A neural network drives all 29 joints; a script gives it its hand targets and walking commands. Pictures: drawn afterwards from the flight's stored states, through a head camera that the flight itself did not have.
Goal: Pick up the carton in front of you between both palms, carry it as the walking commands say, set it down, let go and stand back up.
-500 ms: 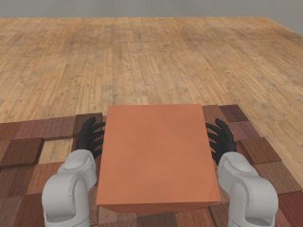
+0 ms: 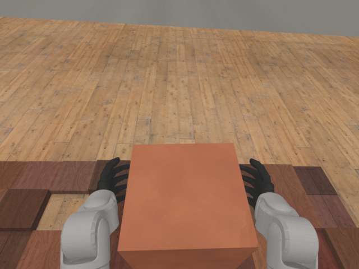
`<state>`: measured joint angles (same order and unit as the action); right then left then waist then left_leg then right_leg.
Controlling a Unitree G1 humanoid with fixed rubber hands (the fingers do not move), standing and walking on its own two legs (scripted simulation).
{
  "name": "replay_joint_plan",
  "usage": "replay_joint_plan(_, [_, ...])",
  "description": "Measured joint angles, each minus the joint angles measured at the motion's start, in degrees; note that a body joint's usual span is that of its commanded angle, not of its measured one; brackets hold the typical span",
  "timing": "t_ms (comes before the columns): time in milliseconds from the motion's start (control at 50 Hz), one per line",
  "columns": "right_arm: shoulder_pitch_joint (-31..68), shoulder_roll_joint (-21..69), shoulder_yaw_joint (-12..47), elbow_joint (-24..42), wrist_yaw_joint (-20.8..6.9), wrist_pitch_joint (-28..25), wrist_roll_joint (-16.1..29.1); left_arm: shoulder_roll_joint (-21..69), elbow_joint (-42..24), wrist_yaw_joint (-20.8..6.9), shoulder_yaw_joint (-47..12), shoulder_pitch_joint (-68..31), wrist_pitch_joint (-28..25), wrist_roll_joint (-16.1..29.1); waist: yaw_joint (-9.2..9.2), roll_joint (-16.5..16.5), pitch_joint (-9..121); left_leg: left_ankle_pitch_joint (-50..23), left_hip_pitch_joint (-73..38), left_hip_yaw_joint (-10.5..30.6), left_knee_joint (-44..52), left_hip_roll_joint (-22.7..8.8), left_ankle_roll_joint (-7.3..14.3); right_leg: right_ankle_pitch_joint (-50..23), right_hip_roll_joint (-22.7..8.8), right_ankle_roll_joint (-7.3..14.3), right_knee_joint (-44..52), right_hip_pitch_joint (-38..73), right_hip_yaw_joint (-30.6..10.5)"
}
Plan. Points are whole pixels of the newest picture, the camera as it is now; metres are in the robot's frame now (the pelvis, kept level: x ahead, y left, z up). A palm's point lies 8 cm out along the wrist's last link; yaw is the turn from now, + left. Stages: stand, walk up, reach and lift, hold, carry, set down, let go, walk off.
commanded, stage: carry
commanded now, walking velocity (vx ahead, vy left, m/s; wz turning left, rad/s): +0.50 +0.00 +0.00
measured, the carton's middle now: (184, 214) +0.24 +0.01 +0.02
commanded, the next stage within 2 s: none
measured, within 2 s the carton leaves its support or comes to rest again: neither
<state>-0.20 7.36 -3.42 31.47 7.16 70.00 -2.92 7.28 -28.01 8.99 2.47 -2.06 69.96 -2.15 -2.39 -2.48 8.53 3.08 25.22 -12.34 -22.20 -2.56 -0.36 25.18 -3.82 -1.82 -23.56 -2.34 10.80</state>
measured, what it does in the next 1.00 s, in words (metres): walks ahead: left foot 0.03 m lower, then right foot 0.04 m higher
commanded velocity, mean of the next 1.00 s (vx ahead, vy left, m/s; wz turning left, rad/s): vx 0.50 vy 0.00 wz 0.00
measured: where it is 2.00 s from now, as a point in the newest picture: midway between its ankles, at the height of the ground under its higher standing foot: (176, 128)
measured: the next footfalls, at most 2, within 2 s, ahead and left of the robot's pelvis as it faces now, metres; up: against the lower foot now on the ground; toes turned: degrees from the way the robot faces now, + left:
left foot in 0.04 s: +0.16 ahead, +0.09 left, -0.03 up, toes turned +9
right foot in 0.48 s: +0.53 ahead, -0.10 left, +0.00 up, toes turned -12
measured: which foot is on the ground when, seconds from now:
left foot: up 0.00-0.02, down 0.04-0.52, up 0.54-0.88, down 0.90-1.00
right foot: down 0.00-0.02, up 0.04-0.46, down 0.48-0.90, up 0.92-1.00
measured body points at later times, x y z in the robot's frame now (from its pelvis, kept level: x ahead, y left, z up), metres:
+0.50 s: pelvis +0.36 +0.01 -0.04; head +0.34 +0.02 +0.41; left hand +0.60 +0.16 +0.04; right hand +0.59 -0.14 +0.04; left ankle +0.12 +0.08 -0.75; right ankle +0.50 -0.10 -0.72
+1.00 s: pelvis +0.68 +0.05 -0.01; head +0.69 +0.08 +0.44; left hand +1.02 +0.20 +0.08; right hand +1.00 -0.10 +0.10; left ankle +0.71 +0.11 -0.74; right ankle +0.56 -0.07 -0.65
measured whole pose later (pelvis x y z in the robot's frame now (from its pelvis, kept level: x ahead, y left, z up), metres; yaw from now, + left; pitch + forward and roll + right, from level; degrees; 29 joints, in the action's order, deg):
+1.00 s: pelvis +0.68 +0.05 -0.01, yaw +0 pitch +5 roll -2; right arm 21.6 7.3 -10.8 9.4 9.5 62.6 -1.1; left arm 2.7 -7.5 10.0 10.5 -24.4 65.3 0.0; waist 3.1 -0.9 4.2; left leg 14.4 24.4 -8.9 -33.6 -1.6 5.1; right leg 27.1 -1.5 2.2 -65.0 -24.4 3.8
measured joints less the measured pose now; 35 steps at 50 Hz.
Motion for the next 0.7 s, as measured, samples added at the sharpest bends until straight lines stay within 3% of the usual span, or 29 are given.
replay_joint_plan(40, [0.3, 0.0, 0.0, -0.7, -0.3, -0.1, 0.1, 0.0, -0.3, 0.0, -0.3, 0.9, -0.3, -0.6, 0.37, 1.8, 0.7, 1.3, -3.8, 0.2, 1.3, -0.5, 0.9, 6.0, -0.2, -0.7, -9.9, -0.8, -0.7])
replay_joint_plan(60, [0.4, 0.0, 0.5, -2.7, -0.4, -1.1, 0.1, -0.1, 0.4, 0.0, 0.3, 1.2, -0.5, -0.8, 1.56, 1.3, 1.4, 2.8, -3.0, 0.0, -1.8, 0.2, 2.9, 6.3, -1.2, -0.6, -18.0, -4.0, -2.1])
replay_joint_plan(100, [0.1, 0.0, 0.7, -5.7, -0.4, -1.6, -0.3, 0.0, 3.1, -0.1, 1.1, 0.9, -0.3, -0.8, 3.19, 0.9, 1.1, 6.9, -3.5, -0.6, -4.5, 0.9, 5.5, 5.7, 0.0, 0.0, -33.2, -11.9, -5.9])
replay_joint_plan(160, [-2.0, 0.2, 0.2, -6.4, -0.4, -1.9, -0.2, 0.0, 5.1, -0.3, 0.1, 2.0, -0.8, -1.2, 4.78, 2.4, -0.3, 8.6, -7.5, 0.0, -1.4, 0.4, 5.4, 1.0, 1.6, 0.6, -43.5, -22.8, -5.2])
replay_joint_plan(200, [-3.7, 0.4, 0.1, -6.0, -0.4, -2.7, -0.1, 0.1, 5.2, -0.6, -0.8, 3.4, -1.8, -1.7, 5.29, 3.2, -1.0, 8.9, -11.3, 0.4, 2.2, 0.2, 5.1, -2.5, 1.2, 1.1, -40.4, -27.5, -3.9])
replay_joint_plan(300, [-4.0, 0.4, 0.4, -2.8, -0.7, -6.1, 0.8, 0.3, 1.6, -1.4, -1.4, 5.1, -5.6, -1.8, 4.41, 2.8, -1.8, 11.4, -20.5, 0.6, 8.2, 0.7, 4.1, -13.2, -0.4, 2.0, -32.0, -35.9, -3.2])
replay_joint_plan(380, [-5.3, 0.5, 1.1, -3.0, -1.5, -6.4, 0.8, 0.4, 0.7, -1.6, -1.5, 6.9, -5.6, -2.2, 3.68, 2.9, -0.5, 15.7, -28.1, 1.5, 10.7, 0.5, 2.9, -15.6, -0.8, 2.5, -24.0, -37.7, -1.3])
replay_joint_plan(460, [-6.1, 0.5, 1.6, -1.3, -1.3, -5.2, 1.1, 0.4, -1.7, -0.9, -1.4, 7.4, -3.6, -1.5, 2.98, 3.9, -0.5, 20.8, -34.9, 2.0, 11.7, -0.3, 1.2, -16.8, 0.8, 3.9, -16.4, -35.7, 3.5])
replay_joint_plan(500, [-5.6, 0.5, 0.8, -0.6, -1.1, -4.8, 1.3, 0.4, -1.2, -0.5, -1.5, 6.4, -3.6, -0.8, 2.17, 6.6, -1.6, 24.6, -35.0, 2.2, 5.0, -3.0, 0.6, -18.8, 3.2, 6.2, -17.1, -33.8, 4.7])
replay_joint_plan(520, [-5.2, 0.5, 0.3, -0.6, -1.0, -4.6, 1.2, 0.3, -0.2, -0.5, -1.7, 5.4, -3.7, -0.7, 1.74, 7.8, -2.5, 21.8, -32.0, 2.8, -3.8, -5.0, 0.8, -16.7, 4.0, 6.9, -17.9, -32.5, 5.4])
replay_joint_plan(560, [-4.3, 0.3, -0.3, -0.3, -0.9, -4.5, 0.7, 0.1, 1.5, -0.5, -1.5, 3.0, -3.8, -0.2, 0.7, 6.1, -4.0, 19.6, -19.8, 7.5, -29.9, -3.3, 0.6, -12.7, 3.1, 7.9, -17.9, -30.7, 5.1])
replay_joint_plan(600, [-3.4, 0.2, -0.5, 0.3, -0.9, -4.2, 0.3, 0.1, 1.8, -0.5, -1.5, 2.2, -4.5, 0.1, 0.29, 4.7, -5.5, 19.4, -9.2, 10.3, -47.0, -1.0, 1.2, -13.3, 2.5, 7.9, -14.8, -27.5, 4.8])
replay_joint_plan(640, [-3.0, 0.2, -0.2, 0.4, -0.9, -4.5, 0.2, 0.2, 1.3, -0.5, -1.2, 2.2, -4.8, 0.2, 0.07, 3.7, -6.0, 18.3, -2.3, 10.3, -48.9, -0.5, 1.9, -12.1, 2.3, 6.5, -10.2, -23.2, 4.3])
replay_joint_plan(700, [-2.0, 0.1, -0.1, -0.2, -1.1, -5.5, 0.0, 0.1, 0.9, -0.5, -0.8, 1.2, -4.9, 0.0, 0.09, 2.4, -5.1, 19.6, 3.2, 8.8, -36.6, -0.8, 1.8, -12.0, 1.5, 5.1, -4.5, -17.6, 3.4])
